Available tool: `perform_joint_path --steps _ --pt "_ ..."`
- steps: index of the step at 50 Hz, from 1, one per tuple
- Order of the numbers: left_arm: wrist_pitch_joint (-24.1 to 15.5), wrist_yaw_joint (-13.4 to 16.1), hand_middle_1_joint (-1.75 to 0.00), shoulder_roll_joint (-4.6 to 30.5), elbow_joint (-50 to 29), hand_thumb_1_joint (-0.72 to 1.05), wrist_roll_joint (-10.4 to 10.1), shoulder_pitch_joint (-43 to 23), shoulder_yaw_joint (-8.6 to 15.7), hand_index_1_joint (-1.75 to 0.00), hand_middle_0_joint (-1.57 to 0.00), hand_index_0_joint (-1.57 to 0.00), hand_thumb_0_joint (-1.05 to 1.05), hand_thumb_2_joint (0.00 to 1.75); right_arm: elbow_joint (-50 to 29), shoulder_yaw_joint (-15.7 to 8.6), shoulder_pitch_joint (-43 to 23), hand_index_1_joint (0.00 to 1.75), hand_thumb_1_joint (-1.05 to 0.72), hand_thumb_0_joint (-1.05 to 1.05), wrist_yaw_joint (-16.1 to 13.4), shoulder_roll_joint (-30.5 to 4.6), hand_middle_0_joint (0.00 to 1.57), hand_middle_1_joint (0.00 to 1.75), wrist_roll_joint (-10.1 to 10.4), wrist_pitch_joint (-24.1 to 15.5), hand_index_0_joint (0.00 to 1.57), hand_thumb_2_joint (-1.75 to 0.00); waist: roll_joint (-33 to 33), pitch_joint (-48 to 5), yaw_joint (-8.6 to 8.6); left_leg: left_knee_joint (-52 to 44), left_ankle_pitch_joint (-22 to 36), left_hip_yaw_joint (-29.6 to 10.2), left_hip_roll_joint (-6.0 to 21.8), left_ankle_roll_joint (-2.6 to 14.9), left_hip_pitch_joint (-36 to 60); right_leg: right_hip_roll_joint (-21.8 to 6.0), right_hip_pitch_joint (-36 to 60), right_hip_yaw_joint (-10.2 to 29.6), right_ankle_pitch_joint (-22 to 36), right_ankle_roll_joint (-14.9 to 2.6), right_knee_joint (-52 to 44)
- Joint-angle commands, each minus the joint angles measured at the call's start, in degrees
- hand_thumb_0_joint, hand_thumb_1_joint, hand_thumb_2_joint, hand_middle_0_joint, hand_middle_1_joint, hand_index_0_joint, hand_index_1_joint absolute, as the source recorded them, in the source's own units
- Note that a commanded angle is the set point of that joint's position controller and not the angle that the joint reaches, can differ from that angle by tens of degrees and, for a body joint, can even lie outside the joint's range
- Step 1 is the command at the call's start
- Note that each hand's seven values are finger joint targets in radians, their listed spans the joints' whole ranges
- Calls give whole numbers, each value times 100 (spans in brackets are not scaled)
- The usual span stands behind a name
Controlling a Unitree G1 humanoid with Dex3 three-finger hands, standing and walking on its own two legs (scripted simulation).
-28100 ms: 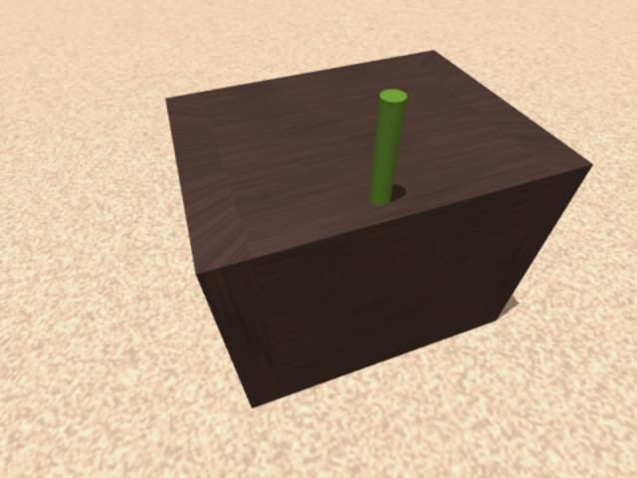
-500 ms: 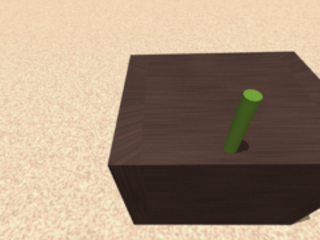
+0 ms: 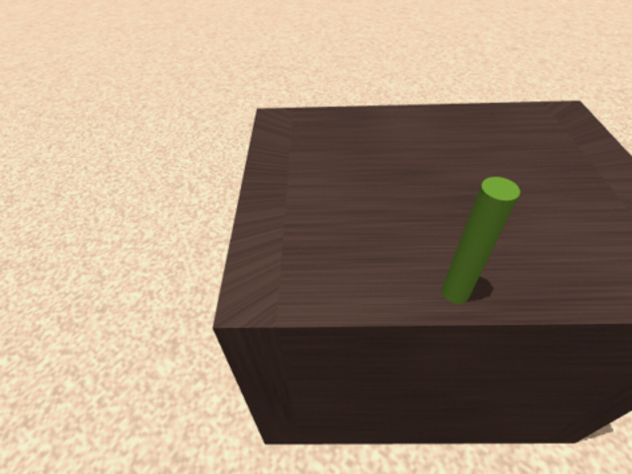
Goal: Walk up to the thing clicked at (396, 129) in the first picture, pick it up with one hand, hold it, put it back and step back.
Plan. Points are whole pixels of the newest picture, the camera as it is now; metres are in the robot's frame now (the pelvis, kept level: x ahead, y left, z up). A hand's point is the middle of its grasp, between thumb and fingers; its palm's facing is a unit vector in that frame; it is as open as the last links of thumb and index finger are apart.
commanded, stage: stand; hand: right
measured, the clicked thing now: (474, 248) +0.43 -0.21 +0.03
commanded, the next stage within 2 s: step back in 0.82 s
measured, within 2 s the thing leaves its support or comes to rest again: neither
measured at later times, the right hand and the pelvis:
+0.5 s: hand out of the picture +0.07 -0.25 -0.16, palm faces -0.02 +0.94 -0.34, open 7.4 cm; pelvis +0.00 +0.00 +0.00, yaw +0 degrees
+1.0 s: hand out of the picture +0.05 -0.27 -0.17, palm faces +0.00 +0.93 -0.37, open 7.4 cm; pelvis -0.03 +0.00 -0.01, yaw -1 degrees
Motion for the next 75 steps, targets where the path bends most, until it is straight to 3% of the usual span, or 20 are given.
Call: perform_joint_path --steps 1,39,40,41,45,48,50,52,54,55,56,57,58,59,60,62,65,68,72,75 --pt "-141 69 -30 1242 -318 90 -18 -171 240 -30 -20 -20 0 90 -314 -234 -131 30 -90 0 -81 -1213 20 30 28 -111 20 -90 -59 -412 11 -296 963 -341 585 218 -174 -598 273 460 1039 -246 -172" --pt "-159 86 -30 1266 -358 90 -23 -137 219 -30 -20 -20 0 90 -292 -259 -127 30 -90 0 -55 -1205 20 30 29 -89 20 -90 -33 -360 1 -325 723 -305 579 227 -239 -586 243 514 908 -240 -219" --pt "-158 84 -30 1253 -358 90 -29 -138 221 -30 -20 -20 0 90 -291 -259 -132 30 -90 0 -56 -1213 20 30 21 -90 20 -90 -17 -349 3 -322 694 -287 588 241 -212 -596 218 530 932 -246 -211" --pt "-89 109 -30 1588 -606 90 -83 -155 469 -30 -20 -20 0 90 -349 -389 -341 30 -90 0 -62 -1504 20 30 43 13 20 -90 -102 249 57 230 1566 -411 519 336 -595 -475 -226 582 1940 -258 312" --pt "-16 161 -30 1524 -882 90 -95 -32 515 -30 -20 -20 0 90 -589 -446 -157 30 -90 0 -74 -1404 20 30 123 97 20 -90 -196 -509 -5 976 1964 -208 437 452 -537 -564 46 551 2520 -579 710" --pt "43 157 -30 1672 -1138 90 -81 -134 574 -30 -20 -20 0 90 -735 -458 -8 30 -90 0 -72 -1292 20 30 135 161 20 -90 -463 -913 -26 1765 1248 -32 99 387 -526 -1057 -136 1094 2500 -991 614" --pt "88 167 -30 1822 -1310 90 -33 -251 623 -30 -20 -20 0 90 -833 -495 84 30 -90 0 -56 -1264 20 30 110 230 20 -90 -847 -948 -26 2476 211 38 -221 354 -781 -1448 -296 1481 2407 -1332 493" --pt "109 168 -30 1894 -1473 90 77 -431 640 -30 -20 -20 0 90 -874 -553 276 30 -90 0 -31 -1234 20 30 72 314 20 -90 -1294 -741 -39 3410 -1930 -166 -376 411 -894 -1849 -911 1770 2014 -1667 359" --pt "147 153 -30 1862 -1707 90 108 -838 624 -30 -20 -20 0 90 -863 -603 748 30 -90 0 17 -1299 20 30 90 310 20 -90 -1321 -720 -322 3207 -1739 -351 -216 531 -512 -1720 -1612 1474 1469 -1455 648" --pt "157 174 -30 1782 -1843 90 120 -1125 585 -30 -20 -20 0 90 -870 -645 932 30 -90 0 24 -1336 20 30 94 290 20 -90 -1187 -740 -521 2720 -1075 -417 -77 633 -377 -1397 -1794 1174 1211 -1207 1167" --pt "190 179 -30 1537 -1896 90 105 -1175 522 -30 -20 -20 0 90 -875 -684 964 30 -90 0 9 -1479 20 30 48 244 20 -90 -442 -573 -565 1528 36 -784 329 706 -652 -664 -1800 793 505 -828 1935" --pt "218 195 -30 1222 -1965 90 70 -1071 479 -30 -20 -20 0 90 -983 -772 758 30 -90 0 -12 -1914 20 30 -35 191 20 -90 986 -304 -524 177 1567 -2210 1296 899 -862 516 -2119 397 -907 -344 3170" --pt "268 256 -30 1185 -1909 90 92 -756 525 -30 -20 -20 0 90 -1119 -836 543 30 -90 0 -52 -2221 20 30 -126 126 20 -90 1089 -380 -305 9 2252 -2888 1810 1179 -743 865 -2381 930 -2524 -277 3848" --pt "328 247 -30 1310 -1821 90 77 -383 522 -30 -20 -20 0 90 -1195 -792 362 30 -90 0 -81 -1956 20 30 -188 103 20 -90 423 -368 -63 315 2714 -2287 1660 1170 -727 741 -2295 1160 -2486 -280 4308" --pt "330 258 -30 1218 -1844 90 59 -156 527 -30 -20 -20 0 90 -1303 -749 149 30 -90 0 -92 -2112 20 30 -163 99 20 -90 827 -348 -23 360 3183 -2328 1858 1403 -998 888 -2255 1134 -2722 -254 4744" --pt "325 279 -30 1330 -1685 90 68 -175 609 -30 -20 -20 0 90 -1482 -756 -279 30 -90 0 -145 -2017 20 30 -139 77 20 -90 1230 -133 59 407 2695 -2278 1867 1679 -1360 766 -2061 1217 -2436 -203 5254" --pt "287 183 -30 1402 -1686 90 3 139 683 -30 -20 -20 0 90 -1675 -653 -362 30 -90 0 -204 -1619 20 30 -136 49 20 -90 923 -293 201 1006 3096 -1354 1291 1523 -449 722 -2302 1108 -1957 -100 5097" --pt "224 144 -30 1290 -1978 90 56 -229 687 -30 -20 -20 0 90 -1583 -692 275 30 -90 0 -242 -1625 20 30 -63 58 20 -90 725 -453 -155 1188 3276 -1414 1326 1523 301 589 -2279 903 -1995 37 3992" --pt "141 100 -30 1180 -2047 90 54 -11 692 -30 -20 -20 0 90 -1655 -678 325 30 -90 0 -224 -1716 20 30 -21 115 20 -90 907 -780 -203 1514 2947 -1094 1093 1305 402 384 -1471 305 -1744 -23 2039" --pt "81 131 -30 1133 -1740 90 108 659 730 -30 -20 -20 0 90 -1748 -621 37 30 -90 0 -180 -1632 20 30 73 195 20 -90 764 -1094 126 2204 2663 -708 833 933 -300 266 -80 123 192 -211 133"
